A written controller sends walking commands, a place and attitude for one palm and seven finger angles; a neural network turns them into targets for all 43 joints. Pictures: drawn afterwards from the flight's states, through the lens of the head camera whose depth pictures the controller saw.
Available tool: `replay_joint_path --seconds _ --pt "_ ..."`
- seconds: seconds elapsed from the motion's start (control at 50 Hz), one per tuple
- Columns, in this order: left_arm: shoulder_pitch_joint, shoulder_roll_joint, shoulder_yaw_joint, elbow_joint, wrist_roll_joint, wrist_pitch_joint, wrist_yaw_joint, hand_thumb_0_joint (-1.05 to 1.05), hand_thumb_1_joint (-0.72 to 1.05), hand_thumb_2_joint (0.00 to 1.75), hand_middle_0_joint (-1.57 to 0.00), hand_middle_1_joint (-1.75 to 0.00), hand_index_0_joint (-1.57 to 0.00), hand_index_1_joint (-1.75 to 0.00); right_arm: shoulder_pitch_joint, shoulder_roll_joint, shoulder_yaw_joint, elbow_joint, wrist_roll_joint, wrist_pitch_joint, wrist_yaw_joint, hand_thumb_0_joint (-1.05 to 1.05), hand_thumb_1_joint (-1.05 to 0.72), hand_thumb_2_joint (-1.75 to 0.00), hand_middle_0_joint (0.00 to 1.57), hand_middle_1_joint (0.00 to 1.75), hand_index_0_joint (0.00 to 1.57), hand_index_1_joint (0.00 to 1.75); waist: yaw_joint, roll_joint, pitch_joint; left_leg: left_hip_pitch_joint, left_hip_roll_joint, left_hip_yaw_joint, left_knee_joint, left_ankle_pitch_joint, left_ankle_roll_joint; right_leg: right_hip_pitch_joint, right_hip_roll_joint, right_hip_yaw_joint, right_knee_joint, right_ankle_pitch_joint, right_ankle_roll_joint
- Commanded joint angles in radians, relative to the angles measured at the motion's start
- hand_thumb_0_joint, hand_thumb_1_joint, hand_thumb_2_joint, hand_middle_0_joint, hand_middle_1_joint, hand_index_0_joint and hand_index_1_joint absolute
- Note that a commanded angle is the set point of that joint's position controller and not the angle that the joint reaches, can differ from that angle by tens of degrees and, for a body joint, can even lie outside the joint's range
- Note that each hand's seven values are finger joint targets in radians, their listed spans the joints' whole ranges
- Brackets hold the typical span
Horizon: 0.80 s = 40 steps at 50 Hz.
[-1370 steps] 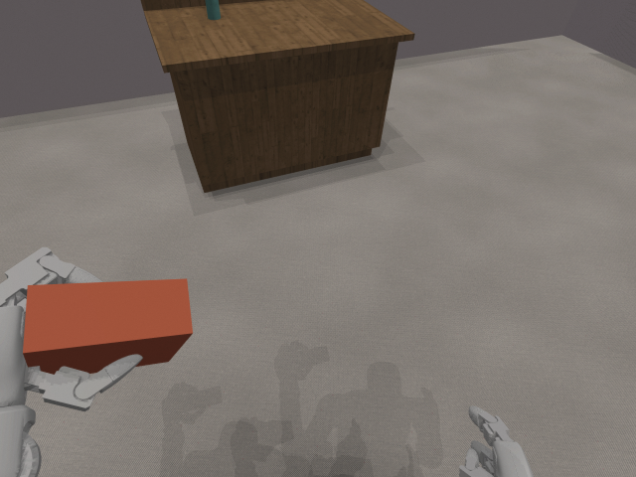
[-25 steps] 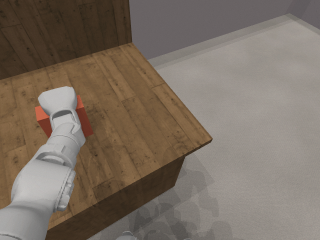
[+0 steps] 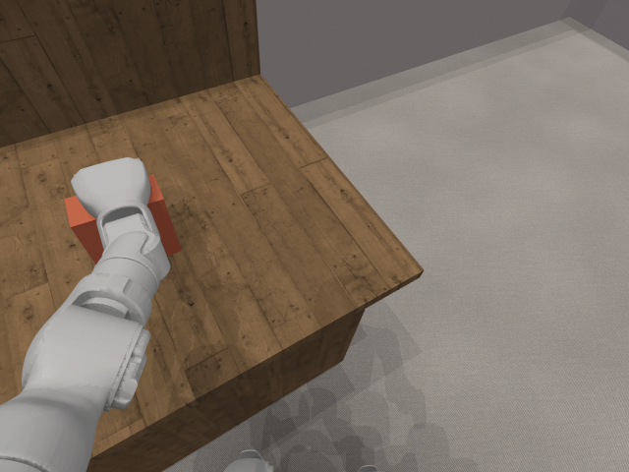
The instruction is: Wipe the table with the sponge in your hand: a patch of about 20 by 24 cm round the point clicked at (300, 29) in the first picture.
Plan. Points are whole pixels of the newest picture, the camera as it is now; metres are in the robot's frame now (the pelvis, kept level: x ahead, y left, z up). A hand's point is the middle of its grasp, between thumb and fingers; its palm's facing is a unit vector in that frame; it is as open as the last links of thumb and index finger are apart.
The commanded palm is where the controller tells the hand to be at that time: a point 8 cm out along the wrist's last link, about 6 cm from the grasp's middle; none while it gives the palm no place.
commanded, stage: wipe back along the third lane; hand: left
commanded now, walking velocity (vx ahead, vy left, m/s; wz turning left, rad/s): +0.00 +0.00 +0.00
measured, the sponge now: (133, 236) +0.45 +0.27 -0.02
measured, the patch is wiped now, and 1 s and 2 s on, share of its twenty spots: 1.00 1.00 1.00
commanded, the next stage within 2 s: slide back across to the middle lane in 1.88 s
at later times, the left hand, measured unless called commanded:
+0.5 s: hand (143, 238) +0.41 +0.23 +0.02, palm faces -0.06 +0.00 -1.00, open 9.6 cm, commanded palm +0.37 +0.20 +0.05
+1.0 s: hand (156, 273) +0.36 +0.20 +0.02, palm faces -0.06 -0.02 -1.00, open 9.6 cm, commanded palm +0.32 +0.17 +0.05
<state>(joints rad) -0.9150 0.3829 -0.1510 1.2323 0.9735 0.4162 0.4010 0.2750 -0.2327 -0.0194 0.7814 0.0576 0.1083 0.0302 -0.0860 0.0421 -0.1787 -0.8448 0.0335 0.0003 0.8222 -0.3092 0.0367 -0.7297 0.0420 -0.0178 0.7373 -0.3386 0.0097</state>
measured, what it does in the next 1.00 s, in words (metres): stands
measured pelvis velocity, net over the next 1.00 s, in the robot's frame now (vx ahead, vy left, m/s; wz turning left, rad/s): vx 0.03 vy -0.02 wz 0.05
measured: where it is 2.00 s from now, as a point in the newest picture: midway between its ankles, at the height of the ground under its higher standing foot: outside the picture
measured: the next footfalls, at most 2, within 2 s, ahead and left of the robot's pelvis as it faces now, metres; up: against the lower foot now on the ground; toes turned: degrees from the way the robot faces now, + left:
none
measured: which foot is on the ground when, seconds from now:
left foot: down 0.00-1.00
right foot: down 0.00-1.00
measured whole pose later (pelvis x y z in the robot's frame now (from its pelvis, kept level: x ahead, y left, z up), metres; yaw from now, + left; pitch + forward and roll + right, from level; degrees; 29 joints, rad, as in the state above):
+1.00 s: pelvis +0.03 -0.02 +0.02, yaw +3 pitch +8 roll -1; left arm -0.41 0.19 -0.32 0.72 0.97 0.55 0.36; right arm 0.10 -0.24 -0.01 0.70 0.09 0.23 0.03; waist 0.03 0.05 -0.16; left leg -0.51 0.01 -0.02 0.67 -0.30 0.01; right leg -0.41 0.02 -0.04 0.62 -0.36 -0.02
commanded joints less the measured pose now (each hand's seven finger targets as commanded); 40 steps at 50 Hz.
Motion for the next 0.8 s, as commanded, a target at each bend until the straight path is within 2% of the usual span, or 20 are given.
replay_joint_path --seconds 0.0,0.04,0.06,0.08,0.12,0.18,0.24,0.26,0.28,0.3,0.36,0.4,0.48,0.54,0.64,0.66,0.68,0.72,0.76,0.78 --pt "-0.169 -0.031 -0.045 -0.060 -0.009 0.003 -0.038 0.00 0.10 1.30 -1.20 -1.60 -1.20 -1.60 -0.004 -0.154 -0.049 -0.093 -0.001 -0.025 0.000 0.00 -0.90 -0.90 0.20 0.30 0.20 0.30 0.000 -0.002 -0.266 0.395 0.004 -0.047 -0.130 0.151 -0.003 0.055 0.030 -0.048 -0.117 0.139 -0.057" --pt "-0.132 -0.032 -0.039 -0.069 -0.011 0.006 -0.040 0.00 0.10 1.30 -1.20 -1.60 -1.20 -1.60 -0.016 -0.153 -0.049 -0.094 0.000 -0.017 0.002 0.00 -0.90 -0.90 0.20 0.30 0.20 0.30 0.008 -0.023 -0.256 0.399 0.004 -0.042 -0.136 0.161 -0.003 0.080 0.028 -0.046 -0.129 0.156 -0.058" --pt "-0.108 -0.067 -0.062 -0.082 -0.014 0.005 -0.041 0.00 0.10 1.30 -1.20 -1.60 -1.20 -1.60 -0.022 -0.148 -0.050 -0.100 0.001 -0.014 0.003 0.00 -0.90 -0.90 0.20 0.30 0.20 0.30 0.011 -0.039 -0.258 0.406 0.002 -0.043 -0.138 0.176 -0.004 0.092 0.029 -0.049 -0.130 0.168 -0.059" --pt "-0.085 -0.069 -0.041 -0.101 -0.023 0.001 -0.039 0.00 0.10 1.30 -1.20 -1.60 -1.20 -1.60 -0.035 -0.146 -0.054 -0.102 0.003 -0.012 0.004 0.00 -0.90 -0.90 0.20 0.30 0.20 0.30 0.025 -0.020 -0.271 0.428 0.005 -0.049 -0.143 0.202 -0.007 0.098 0.027 -0.048 -0.127 0.179 -0.063" --pt "-0.044 -0.116 -0.075 -0.127 -0.029 0.004 -0.038 0.00 0.10 1.30 -1.20 -1.60 -1.20 -1.60 -0.048 -0.139 -0.053 -0.110 0.002 -0.004 0.009 0.00 -0.90 -0.90 0.20 0.30 0.20 0.30 0.030 -0.030 -0.256 0.443 0.002 -0.041 -0.146 0.225 -0.006 0.115 0.028 -0.055 -0.135 0.204 -0.064" --pt "-0.007 -0.121 -0.063 -0.163 -0.037 0.012 -0.029 0.00 0.10 1.30 -1.20 -1.60 -1.20 -1.60 -0.081 -0.139 -0.053 -0.115 0.006 0.010 0.010 0.00 -0.90 -0.90 0.20 0.30 0.20 0.30 0.038 -0.062 -0.245 0.455 0.002 -0.042 -0.157 0.258 -0.008 0.157 0.023 -0.052 -0.142 0.246 -0.066" --pt "0.028 -0.155 -0.092 -0.182 -0.033 0.035 -0.023 0.00 0.10 1.30 -1.20 -1.60 -1.20 -1.60 -0.108 -0.133 -0.047 -0.124 0.006 0.025 0.012 0.00 -0.90 -0.90 0.20 0.30 0.20 0.30 0.045 -0.062 -0.217 0.465 -0.004 -0.033 -0.166 0.274 -0.009 0.182 0.020 -0.054 -0.152 0.279 -0.068" --pt "0.031 -0.173 -0.104 -0.186 -0.032 0.042 -0.022 0.00 0.10 1.30 -1.20 -1.60 -1.20 -1.60 -0.118 -0.132 -0.048 -0.122 0.006 0.030 0.011 0.00 -0.90 -0.90 0.20 0.30 0.20 0.30 0.038 -0.089 -0.202 0.469 -0.002 -0.030 -0.169 0.278 -0.008 0.189 0.018 -0.054 -0.159 0.294 -0.066" --pt "0.049 -0.152 -0.073 -0.217 -0.040 0.042 -0.018 0.00 0.10 1.30 -1.20 -1.60 -1.20 -1.60 -0.131 -0.133 -0.050 -0.129 0.009 0.032 0.013 0.00 -0.90 -0.90 0.20 0.30 0.20 0.30 0.056 -0.076 -0.229 0.482 -0.003 -0.038 -0.170 0.307 -0.010 0.209 0.017 -0.052 -0.151 0.312 -0.071" --pt "0.082 -0.176 -0.096 -0.229 -0.041 0.050 -0.019 0.00 0.10 1.30 -1.20 -1.60 -1.20 -1.60 -0.138 -0.130 -0.048 -0.136 0.006 0.036 0.013 0.00 -0.90 -0.90 0.20 0.30 0.20 0.30 0.059 -0.074 -0.236 0.494 -0.009 -0.031 -0.170 0.320 -0.009 0.228 0.018 -0.052 -0.153 0.335 -0.070" --pt "0.126 -0.164 -0.095 -0.259 -0.029 0.075 -0.024 0.00 0.10 1.30 -1.20 -1.60 -1.20 -1.60 -0.168 -0.132 -0.043 -0.147 0.007 0.056 0.012 0.00 -0.90 -0.90 0.20 0.30 0.20 0.30 0.065 -0.100 -0.214 0.483 -0.016 -0.020 -0.174 0.325 -0.011 0.272 0.010 -0.046 -0.161 0.388 -0.070" --pt "0.135 -0.198 -0.126 -0.294 -0.029 0.085 -0.029 0.00 0.10 1.30 -1.20 -1.60 -1.20 -1.60 -0.188 -0.127 -0.043 -0.155 0.009 0.064 0.010 0.00 -0.90 -0.90 0.20 0.30 0.20 0.30 0.065 -0.084 -0.205 0.507 -0.016 -0.026 -0.178 0.341 -0.012 0.269 0.011 -0.051 -0.163 0.386 -0.073" --pt "0.191 -0.174 -0.103 -0.341 -0.028 0.105 -0.041 0.00 0.10 1.30 -1.20 -1.60 -1.20 -1.60 -0.220 -0.126 -0.042 -0.170 0.012 0.079 0.007 0.00 -0.90 -0.90 0.20 0.30 0.20 0.30 0.081 -0.104 -0.207 0.508 -0.024 -0.024 -0.185 0.352 -0.011 0.319 0.005 -0.042 -0.171 0.430 -0.076" --pt "0.251 -0.180 -0.127 -0.386 -0.018 0.117 -0.053 0.00 0.10 1.30 -1.20 -1.60 -1.20 -1.60 -0.238 -0.127 -0.036 -0.186 0.011 0.091 0.006 0.00 -0.90 -0.90 0.20 0.30 0.20 0.30 0.086 -0.090 -0.202 0.511 -0.034 -0.013 -0.180 0.366 -0.011 0.349 0.000 -0.035 -0.171 0.483 -0.077" --pt "0.322 -0.169 -0.131 -0.458 -0.016 0.125 -0.068 0.00 0.10 1.30 -1.20 -1.60 -1.20 -1.60 -0.267 -0.127 -0.030 -0.207 0.016 0.097 0.002 0.00 -0.90 -0.90 0.20 0.30 0.20 0.30 0.097 -0.095 -0.175 0.509 -0.040 -0.014 -0.189 0.346 -0.011 0.367 0.000 -0.032 -0.176 0.477 -0.081" --pt "0.333 -0.189 -0.154 -0.473 -0.018 0.128 -0.073 0.00 0.10 1.30 -1.20 -1.60 -1.20 -1.60 -0.276 -0.127 -0.029 -0.214 0.017 0.096 0.001 0.00 -0.90 -0.90 0.20 0.30 0.20 0.30 0.094 -0.106 -0.166 0.507 -0.041 -0.014 -0.194 0.330 -0.010 0.367 -0.001 -0.032 -0.182 0.459 -0.078" --pt "0.332 -0.162 -0.120 -0.483 -0.021 0.127 -0.073 0.00 0.10 1.30 -1.20 -1.60 -1.20 -1.60 -0.283 -0.128 -0.031 -0.212 0.020 0.096 0.000 0.00 -0.90 -0.90 0.20 0.30 0.20 0.30 0.104 -0.089 -0.162 0.509 -0.040 -0.019 -0.198 0.331 -0.012 0.366 0.001 -0.027 -0.183 0.454 -0.084" --pt "0.326 -0.198 -0.170 -0.500 -0.015 0.131 -0.079 0.00 0.10 1.30 -1.20 -1.60 -1.20 -1.60 -0.287 -0.126 -0.027 -0.217 0.021 0.095 -0.001 0.00 -0.90 -0.90 0.20 0.30 0.20 0.30 0.094 -0.092 -0.147 0.511 -0.042 -0.019 -0.203 0.303 -0.011 0.351 0.002 -0.036 -0.185 0.412 -0.082" --pt "0.342 -0.204 -0.173 -0.507 -0.019 0.133 -0.080 0.00 0.10 1.30 -1.20 -1.60 -1.20 -1.60 -0.292 -0.126 -0.028 -0.218 0.021 0.092 -0.001 0.00 -0.90 -0.90 0.20 0.30 0.20 0.30 0.098 -0.099 -0.149 0.508 -0.044 -0.015 -0.205 0.286 -0.009 0.358 0.001 -0.028 -0.188 0.404 -0.083" --pt "0.362 -0.175 -0.132 -0.516 -0.025 0.130 -0.078 0.00 0.10 1.30 -1.20 -1.60 -1.20 -1.60 -0.298 -0.127 -0.031 -0.218 0.021 0.089 -0.002 0.00 -0.90 -0.90 0.20 0.30 0.20 0.30 0.113 -0.096 -0.161 0.511 -0.044 -0.018 -0.203 0.298 -0.009 0.369 0.003 -0.022 -0.188 0.420 -0.087"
